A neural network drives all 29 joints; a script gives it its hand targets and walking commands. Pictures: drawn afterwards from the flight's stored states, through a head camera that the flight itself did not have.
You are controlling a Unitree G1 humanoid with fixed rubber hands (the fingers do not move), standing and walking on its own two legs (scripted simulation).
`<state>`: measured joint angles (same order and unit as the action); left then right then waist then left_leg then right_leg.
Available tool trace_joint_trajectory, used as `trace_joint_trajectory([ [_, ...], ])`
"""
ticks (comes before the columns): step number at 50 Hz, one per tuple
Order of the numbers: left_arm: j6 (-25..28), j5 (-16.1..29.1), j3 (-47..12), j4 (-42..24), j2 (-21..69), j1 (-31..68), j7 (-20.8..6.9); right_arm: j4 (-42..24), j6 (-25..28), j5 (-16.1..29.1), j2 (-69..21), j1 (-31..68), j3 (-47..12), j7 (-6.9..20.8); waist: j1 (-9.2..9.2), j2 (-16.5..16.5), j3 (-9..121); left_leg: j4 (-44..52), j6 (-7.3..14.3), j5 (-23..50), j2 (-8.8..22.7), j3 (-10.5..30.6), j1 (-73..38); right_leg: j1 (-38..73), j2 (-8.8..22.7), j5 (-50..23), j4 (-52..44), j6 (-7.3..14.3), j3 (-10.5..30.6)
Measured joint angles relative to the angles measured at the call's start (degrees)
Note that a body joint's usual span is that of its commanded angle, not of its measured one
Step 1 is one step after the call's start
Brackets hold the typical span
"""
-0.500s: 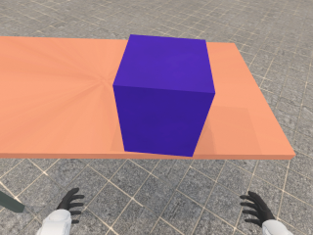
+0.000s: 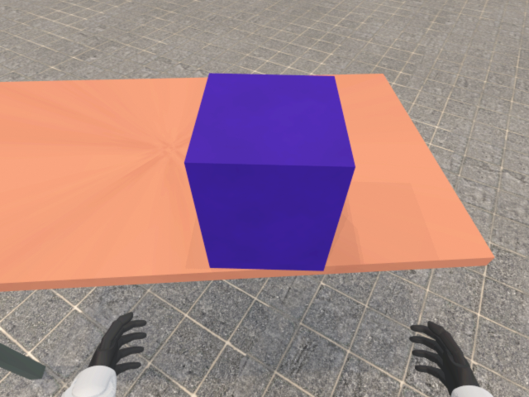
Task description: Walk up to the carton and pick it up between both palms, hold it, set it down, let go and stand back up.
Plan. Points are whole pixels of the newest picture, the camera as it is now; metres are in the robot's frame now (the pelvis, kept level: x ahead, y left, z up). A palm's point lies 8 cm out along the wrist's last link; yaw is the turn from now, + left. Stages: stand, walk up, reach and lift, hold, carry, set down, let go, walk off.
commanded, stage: reach and lift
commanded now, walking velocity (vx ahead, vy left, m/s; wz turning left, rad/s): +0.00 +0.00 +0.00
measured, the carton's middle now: (269, 176) +0.43 +0.03 +0.09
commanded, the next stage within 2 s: none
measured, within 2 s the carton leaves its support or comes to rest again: neither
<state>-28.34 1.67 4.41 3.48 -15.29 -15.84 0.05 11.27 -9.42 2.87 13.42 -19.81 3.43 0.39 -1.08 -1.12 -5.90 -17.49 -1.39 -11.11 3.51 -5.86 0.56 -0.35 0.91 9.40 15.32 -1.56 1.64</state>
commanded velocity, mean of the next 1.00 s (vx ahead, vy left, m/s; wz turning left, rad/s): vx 0.00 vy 0.00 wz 0.00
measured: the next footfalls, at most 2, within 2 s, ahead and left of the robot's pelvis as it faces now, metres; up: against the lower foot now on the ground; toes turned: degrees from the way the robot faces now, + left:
none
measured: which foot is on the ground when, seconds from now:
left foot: down 0.00-1.00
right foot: down 0.00-1.00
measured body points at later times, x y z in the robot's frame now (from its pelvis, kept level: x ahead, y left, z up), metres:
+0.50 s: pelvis +0.00 +0.00 +0.00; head +0.00 +0.01 +0.45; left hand +0.16 +0.25 +0.01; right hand +0.17 -0.21 +0.02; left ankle -0.01 +0.13 -0.75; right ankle +0.00 -0.14 -0.75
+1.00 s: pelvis +0.00 +0.00 +0.00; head +0.00 +0.01 +0.45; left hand +0.20 +0.23 +0.07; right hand +0.22 -0.18 +0.07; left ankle -0.01 +0.13 -0.75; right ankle +0.00 -0.14 -0.75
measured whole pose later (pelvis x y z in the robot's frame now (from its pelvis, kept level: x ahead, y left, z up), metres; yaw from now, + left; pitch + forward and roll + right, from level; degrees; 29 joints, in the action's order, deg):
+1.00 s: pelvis +0.00 +0.00 +0.00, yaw +2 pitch -4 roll +0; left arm -23.3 13.2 1.9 -20.5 -16.7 -16.6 -0.5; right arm -21.5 -16.8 11.4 4.8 -23.2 0.8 -10.3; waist -3.7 -1.0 -4.1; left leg -18.0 -1.5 -10.5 3.1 -3.5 2.9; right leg -1.9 0.9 9.7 16.0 -1.3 0.7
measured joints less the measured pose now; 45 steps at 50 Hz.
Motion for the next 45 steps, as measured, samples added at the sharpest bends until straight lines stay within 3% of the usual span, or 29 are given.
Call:
trace_joint_trajectory([
  [7,0.69,0.68,0.49,-3.98,0.98,-2.33,-0.27,-8.83,-3.81,0.91,-1.65,-3.1,0.28,-1.18,-0.86,-0.38,-0.15,2.31,-0.08,1.52,0.03,-0.71,-0.78,0.0,-0.16,-1.11,-1.22,0.15,0.66],
  [20,5.0,5.78,-0.74,-12.1,-1.68,-7.19,-0.23,-20.51,-5.17,3.03,-5.97,-8.36,-0.64,-4.42,-1.81,0.18,0.22,1.68,0.07,1.45,-0.07,-0.3,0.26,-0.53,-0.06,-1.34,-1.35,0.01,0.39],
  [30,6.16,8.97,-2.28,-19.28,-1.82,-8.4,0.13,-26.57,-6.66,4.99,-6.21,-8.24,-0.35,-5.16,-2.36,0.36,1.02,0.71,0.18,1.04,-0.36,0.61,1.06,-0.75,0.17,-0.92,-0.88,-0.07,-0.17],
  [45,7.63,11.86,-2.77,-22.99,-2.18,-3.57,-0.54,-32.4,-6.49,8.02,-9.02,-5.42,-2.2,-9.34,-2.73,0.28,2.12,-0.71,-0.01,0.56,-0.4,1.93,2.8,-2.2,0.03,0.11,0.85,0.19,-0.76],
])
